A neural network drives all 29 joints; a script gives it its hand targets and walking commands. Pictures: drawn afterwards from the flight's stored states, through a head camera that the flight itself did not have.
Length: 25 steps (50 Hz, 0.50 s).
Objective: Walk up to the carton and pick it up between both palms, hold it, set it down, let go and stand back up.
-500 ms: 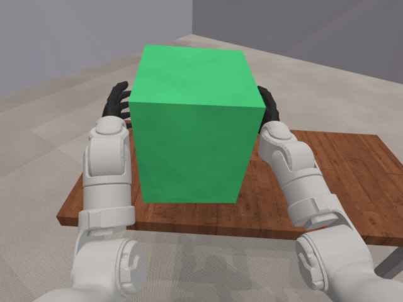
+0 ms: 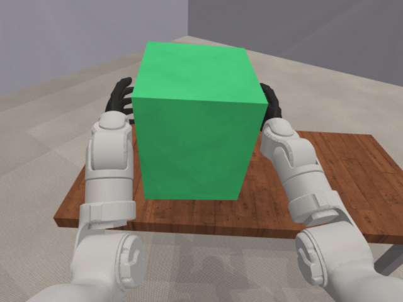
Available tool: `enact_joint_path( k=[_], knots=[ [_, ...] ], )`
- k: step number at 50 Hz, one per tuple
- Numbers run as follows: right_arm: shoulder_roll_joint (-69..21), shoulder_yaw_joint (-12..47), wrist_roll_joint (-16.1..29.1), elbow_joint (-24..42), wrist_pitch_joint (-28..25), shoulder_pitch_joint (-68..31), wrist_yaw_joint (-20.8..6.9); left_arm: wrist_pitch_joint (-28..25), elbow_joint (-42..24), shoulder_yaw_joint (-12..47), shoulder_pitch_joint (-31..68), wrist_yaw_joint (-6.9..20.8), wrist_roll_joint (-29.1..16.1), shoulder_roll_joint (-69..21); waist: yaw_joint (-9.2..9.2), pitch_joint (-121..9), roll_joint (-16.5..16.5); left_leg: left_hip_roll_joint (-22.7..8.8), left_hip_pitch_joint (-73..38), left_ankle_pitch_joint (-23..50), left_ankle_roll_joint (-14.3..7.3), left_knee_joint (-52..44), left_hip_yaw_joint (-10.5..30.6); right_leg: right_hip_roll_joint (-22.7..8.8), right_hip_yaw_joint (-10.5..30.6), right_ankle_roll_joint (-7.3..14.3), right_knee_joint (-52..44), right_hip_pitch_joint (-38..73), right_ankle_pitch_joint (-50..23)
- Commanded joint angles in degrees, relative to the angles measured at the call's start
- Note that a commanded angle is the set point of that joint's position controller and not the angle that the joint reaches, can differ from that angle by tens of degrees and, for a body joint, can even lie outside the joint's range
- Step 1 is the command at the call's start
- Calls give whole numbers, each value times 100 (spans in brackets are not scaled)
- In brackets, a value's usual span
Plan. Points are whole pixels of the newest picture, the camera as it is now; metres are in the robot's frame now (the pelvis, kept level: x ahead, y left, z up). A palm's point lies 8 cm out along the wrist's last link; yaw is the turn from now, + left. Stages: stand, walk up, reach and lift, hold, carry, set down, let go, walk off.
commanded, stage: hold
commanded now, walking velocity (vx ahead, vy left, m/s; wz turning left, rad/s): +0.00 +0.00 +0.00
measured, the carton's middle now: (194, 124) +0.41 +0.00 +0.19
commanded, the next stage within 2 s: none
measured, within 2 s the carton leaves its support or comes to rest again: neither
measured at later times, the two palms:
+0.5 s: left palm (112, 119) +0.37 +0.15 +0.23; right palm (265, 121) +0.37 -0.14 +0.22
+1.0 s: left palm (112, 122) +0.36 +0.15 +0.23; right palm (265, 123) +0.36 -0.14 +0.22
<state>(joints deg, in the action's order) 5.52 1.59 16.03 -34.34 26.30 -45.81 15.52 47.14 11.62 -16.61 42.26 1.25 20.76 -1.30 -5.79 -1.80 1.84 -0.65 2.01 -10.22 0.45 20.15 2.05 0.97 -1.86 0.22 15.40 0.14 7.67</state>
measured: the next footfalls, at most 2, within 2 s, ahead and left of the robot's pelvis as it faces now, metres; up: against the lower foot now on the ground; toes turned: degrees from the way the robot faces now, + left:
none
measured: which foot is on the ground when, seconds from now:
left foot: down 0.00-1.00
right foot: down 0.00-1.00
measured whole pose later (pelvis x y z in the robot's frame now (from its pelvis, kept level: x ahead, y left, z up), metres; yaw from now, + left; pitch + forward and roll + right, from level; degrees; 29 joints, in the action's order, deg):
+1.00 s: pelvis +0.00 +0.00 +0.00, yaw +1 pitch -8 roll -1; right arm 5.7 2.9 17.5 -30.8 27.1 -44.0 16.4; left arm 48.2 6.8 -16.3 39.2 0.8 20.1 -1.9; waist -5.7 -0.9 1.5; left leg -0.6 1.6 -11.0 0.5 21.0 2.6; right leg 1.2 -2.0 0.3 15.2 1.2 8.1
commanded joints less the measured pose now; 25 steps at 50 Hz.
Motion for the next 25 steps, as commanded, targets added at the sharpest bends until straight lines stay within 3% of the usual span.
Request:
enact_joint_path(
  k=[1,3,5,8,13,14,18,20,22,23,25],
  knots=[
    [-3796,1686,711,2220,-335,-4978,-705,-542,-652,2398,4117,800,-1163,-3346,77,-2035,-367,313,-457,1643,145,-129,-244,293,-105,-349,-65,765,-1101],
    [-3783,1446,532,1670,-260,-4859,-743,-483,-367,2081,4133,859,-921,-3241,69,-1429,-307,348,-128,1028,73,-350,-257,245,-101,-356,-127,616,-636],
    [-3697,1300,417,1765,-323,-5087,-797,-421,-103,1800,4035,946,-793,-3152,197,-1256,-107,281,-16,662,-2,-491,-310,218,-133,-335,-185,625,-242],
    [-3866,1505,504,2210,-468,-5418,-760,-576,-483,2155,4430,922,-1076,-3299,202,-2385,-170,370,-355,1221,11,-205,-323,226,-128,-359,-10,761,-795],
    [-3924,1734,653,2857,-496,-5338,-662,-695,-946,2729,4411,795,-1411,-3548,-5,-2931,-282,319,-757,2018,148,110,-247,348,-147,-323,113,851,-1512],
    [-3878,1635,590,2639,-443,-5178,-629,-678,-865,2727,4388,787,-1394,-3516,-99,-2728,-379,343,-690,1862,189,90,-222,325,-117,-314,29,794,-1392],
    [-3712,1433,405,2103,-312,-5007,-655,-558,-332,2330,4030,836,-1198,-3331,-115,-1863,-200,310,-284,973,109,-196,-209,226,-97,-317,-118,579,-586],
    [-3683,1297,340,1893,-304,-5066,-713,-499,-212,2200,4125,900,-1050,-3330,-17,-1785,-232,297,-101,668,28,-366,-243,218,-147,-302,-147,632,-180],
    [-3666,1293,428,1863,-360,-5192,-752,-515,-311,2152,4285,906,-1051,-3296,14,-1927,-428,329,-4,729,33,-391,-226,195,-130,-289,-83,691,-236],
    [-3722,1310,427,2006,-384,-5340,-760,-527,-331,2199,4385,898,-1103,-3324,28,-2048,-348,281,-147,858,45,-346,-201,226,-188,-270,-23,691,-385],
    [-3766,1301,429,1742,-360,-5096,-748,-578,-513,2279,4488,852,-1130,-3273,-92,-2052,-476,287,-463,1341,126,-227,-239,250,-146,-284,-20,647,-804]
  ],
)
